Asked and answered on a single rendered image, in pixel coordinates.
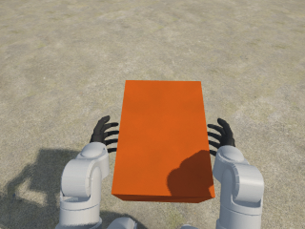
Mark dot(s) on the robot right forearm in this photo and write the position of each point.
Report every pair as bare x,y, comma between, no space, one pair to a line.
241,192

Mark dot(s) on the left robot hand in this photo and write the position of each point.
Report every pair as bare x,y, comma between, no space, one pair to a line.
99,135

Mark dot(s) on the right robot hand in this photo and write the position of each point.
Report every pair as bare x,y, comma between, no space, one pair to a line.
226,137

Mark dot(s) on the robot left forearm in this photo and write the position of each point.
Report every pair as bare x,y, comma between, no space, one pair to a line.
80,188

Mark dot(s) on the carton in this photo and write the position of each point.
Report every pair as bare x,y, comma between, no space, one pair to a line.
163,152

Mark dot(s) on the robot left thigh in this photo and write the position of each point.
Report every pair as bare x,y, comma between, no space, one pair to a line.
123,223

